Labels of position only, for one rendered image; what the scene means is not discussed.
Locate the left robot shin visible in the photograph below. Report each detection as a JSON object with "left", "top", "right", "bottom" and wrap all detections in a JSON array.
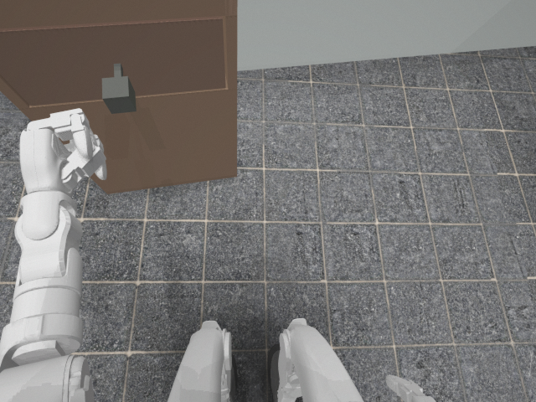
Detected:
[{"left": 190, "top": 321, "right": 231, "bottom": 402}]

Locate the handle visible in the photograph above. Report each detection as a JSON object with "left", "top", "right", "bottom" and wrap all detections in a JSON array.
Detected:
[{"left": 102, "top": 64, "right": 137, "bottom": 114}]

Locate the left robot upper arm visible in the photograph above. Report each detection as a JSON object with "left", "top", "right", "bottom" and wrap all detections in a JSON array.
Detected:
[{"left": 0, "top": 354, "right": 95, "bottom": 402}]

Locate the robot right hand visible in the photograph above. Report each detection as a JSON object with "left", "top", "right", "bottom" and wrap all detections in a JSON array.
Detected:
[{"left": 385, "top": 375, "right": 436, "bottom": 402}]

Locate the drawer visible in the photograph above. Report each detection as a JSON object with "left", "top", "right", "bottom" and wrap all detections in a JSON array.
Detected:
[{"left": 0, "top": 16, "right": 226, "bottom": 106}]

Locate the robot shin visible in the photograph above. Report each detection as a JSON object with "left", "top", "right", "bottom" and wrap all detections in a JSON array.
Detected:
[
  {"left": 277, "top": 318, "right": 307, "bottom": 402},
  {"left": 190, "top": 321, "right": 231, "bottom": 402}
]

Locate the right robot shin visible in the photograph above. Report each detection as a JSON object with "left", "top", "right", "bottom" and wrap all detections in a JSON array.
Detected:
[{"left": 277, "top": 318, "right": 307, "bottom": 402}]

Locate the cabinet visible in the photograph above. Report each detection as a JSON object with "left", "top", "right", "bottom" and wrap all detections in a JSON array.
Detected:
[{"left": 0, "top": 0, "right": 237, "bottom": 194}]

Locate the robot left hand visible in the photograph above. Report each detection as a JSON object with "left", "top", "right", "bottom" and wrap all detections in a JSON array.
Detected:
[{"left": 20, "top": 108, "right": 107, "bottom": 198}]

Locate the left robot forearm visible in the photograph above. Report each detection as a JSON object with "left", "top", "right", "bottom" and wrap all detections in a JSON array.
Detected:
[{"left": 0, "top": 190, "right": 84, "bottom": 373}]

